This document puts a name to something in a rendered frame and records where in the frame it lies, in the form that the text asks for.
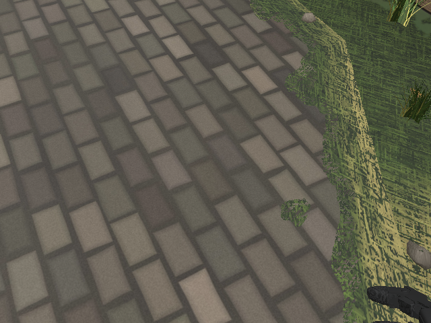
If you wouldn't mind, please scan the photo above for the robot right hand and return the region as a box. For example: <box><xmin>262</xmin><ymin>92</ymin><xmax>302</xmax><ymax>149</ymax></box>
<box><xmin>367</xmin><ymin>286</ymin><xmax>431</xmax><ymax>323</ymax></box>

